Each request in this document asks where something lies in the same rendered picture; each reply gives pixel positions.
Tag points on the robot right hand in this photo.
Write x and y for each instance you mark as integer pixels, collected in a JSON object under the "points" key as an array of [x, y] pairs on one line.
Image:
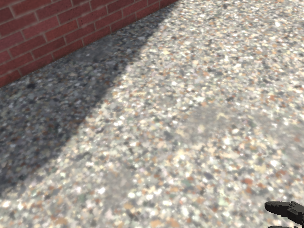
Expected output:
{"points": [[291, 210]]}

